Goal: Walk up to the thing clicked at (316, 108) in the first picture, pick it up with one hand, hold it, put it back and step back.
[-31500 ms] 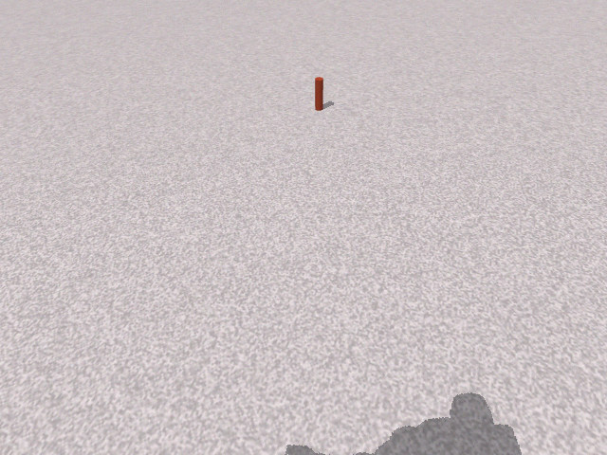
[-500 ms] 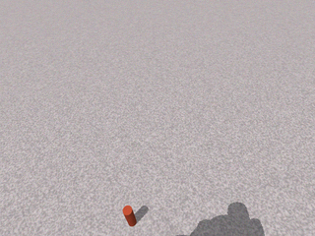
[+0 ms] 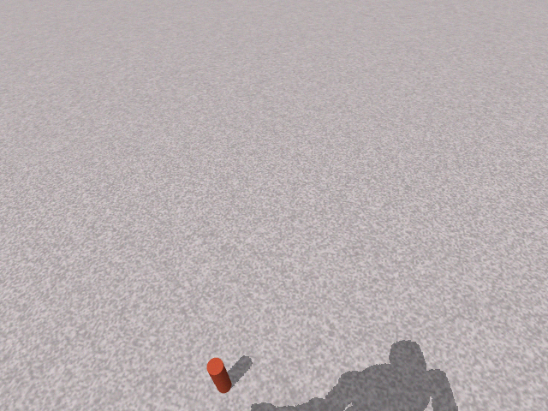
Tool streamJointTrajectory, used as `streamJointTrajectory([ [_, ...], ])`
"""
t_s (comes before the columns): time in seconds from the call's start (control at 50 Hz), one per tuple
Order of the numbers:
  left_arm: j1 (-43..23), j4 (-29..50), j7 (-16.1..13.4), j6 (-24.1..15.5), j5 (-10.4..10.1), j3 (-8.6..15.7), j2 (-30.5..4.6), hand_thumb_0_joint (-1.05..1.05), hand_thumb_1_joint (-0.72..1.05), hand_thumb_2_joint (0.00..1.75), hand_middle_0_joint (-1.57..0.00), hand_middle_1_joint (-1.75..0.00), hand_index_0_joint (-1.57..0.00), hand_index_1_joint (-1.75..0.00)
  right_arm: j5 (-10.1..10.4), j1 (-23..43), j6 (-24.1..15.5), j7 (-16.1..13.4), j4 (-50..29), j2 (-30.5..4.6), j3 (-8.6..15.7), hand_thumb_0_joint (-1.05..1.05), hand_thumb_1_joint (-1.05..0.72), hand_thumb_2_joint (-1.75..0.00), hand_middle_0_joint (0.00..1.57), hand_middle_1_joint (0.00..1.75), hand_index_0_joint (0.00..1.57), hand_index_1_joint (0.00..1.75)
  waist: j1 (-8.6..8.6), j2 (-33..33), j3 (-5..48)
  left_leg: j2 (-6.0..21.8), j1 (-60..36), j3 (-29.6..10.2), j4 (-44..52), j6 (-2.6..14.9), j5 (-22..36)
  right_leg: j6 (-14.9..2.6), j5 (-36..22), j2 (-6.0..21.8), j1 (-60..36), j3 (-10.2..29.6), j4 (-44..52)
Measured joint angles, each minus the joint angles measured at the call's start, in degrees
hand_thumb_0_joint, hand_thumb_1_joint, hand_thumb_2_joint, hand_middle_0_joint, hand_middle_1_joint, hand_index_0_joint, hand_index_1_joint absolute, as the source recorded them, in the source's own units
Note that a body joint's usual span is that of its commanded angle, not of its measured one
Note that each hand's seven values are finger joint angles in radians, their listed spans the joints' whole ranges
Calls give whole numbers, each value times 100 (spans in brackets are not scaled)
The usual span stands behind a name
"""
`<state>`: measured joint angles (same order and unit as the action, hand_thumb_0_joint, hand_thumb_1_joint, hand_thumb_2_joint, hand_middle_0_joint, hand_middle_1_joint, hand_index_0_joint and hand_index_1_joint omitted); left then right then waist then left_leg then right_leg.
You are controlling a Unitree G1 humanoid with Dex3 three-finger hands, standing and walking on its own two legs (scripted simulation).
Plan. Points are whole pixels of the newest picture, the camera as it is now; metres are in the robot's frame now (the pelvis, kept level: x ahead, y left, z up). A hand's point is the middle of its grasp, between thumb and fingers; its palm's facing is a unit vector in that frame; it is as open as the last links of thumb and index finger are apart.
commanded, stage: stand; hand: left
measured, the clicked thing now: (220, 376) +0.39 +0.22 -0.68
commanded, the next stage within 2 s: step back in 0.90 s
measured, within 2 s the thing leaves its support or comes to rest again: neither
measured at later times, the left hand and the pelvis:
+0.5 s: hand out of the picture +0.09 +0.25 -0.16, palm faces -0.02 -0.94 -0.34, open 7.4 cm; pelvis +0.01 +0.00 +0.00, yaw +0 degrees
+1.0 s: hand out of the picture +0.09 +0.26 -0.16, palm faces +0.01 -0.93 -0.36, open 7.4 cm; pelvis +0.01 +0.00 +0.00, yaw +0 degrees
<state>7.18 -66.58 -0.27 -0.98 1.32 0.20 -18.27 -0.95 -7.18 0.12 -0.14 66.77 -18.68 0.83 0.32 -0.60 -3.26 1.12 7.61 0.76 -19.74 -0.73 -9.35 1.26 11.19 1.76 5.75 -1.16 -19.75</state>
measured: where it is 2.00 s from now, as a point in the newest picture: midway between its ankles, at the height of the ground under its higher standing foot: outside the picture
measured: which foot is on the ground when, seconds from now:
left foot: down 0.00-1.00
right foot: down 0.00-1.00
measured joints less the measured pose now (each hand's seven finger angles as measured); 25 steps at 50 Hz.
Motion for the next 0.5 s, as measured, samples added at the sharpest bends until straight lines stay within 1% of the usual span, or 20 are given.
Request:
streamJointTrajectory([
  [0.22,-158,18,7,1,-14,26,-21,0,90,90,-20,-30,-20,-30,13,106,-36,-17,-37,-20,-28,1,-90,-90,20,30,20,30,-16,10,41,-12,-100,23,111,6,-8,17,-1,12,-94,19,114],
  [0.5,-149,24,20,22,-23,45,-63,0,90,90,-20,-30,-20,-30,16,120,-49,-10,-22,-58,-25,1,-90,-90,20,30,20,30,-13,26,43,-29,-132,27,186,15,-20,29,7,28,-131,19,197],
])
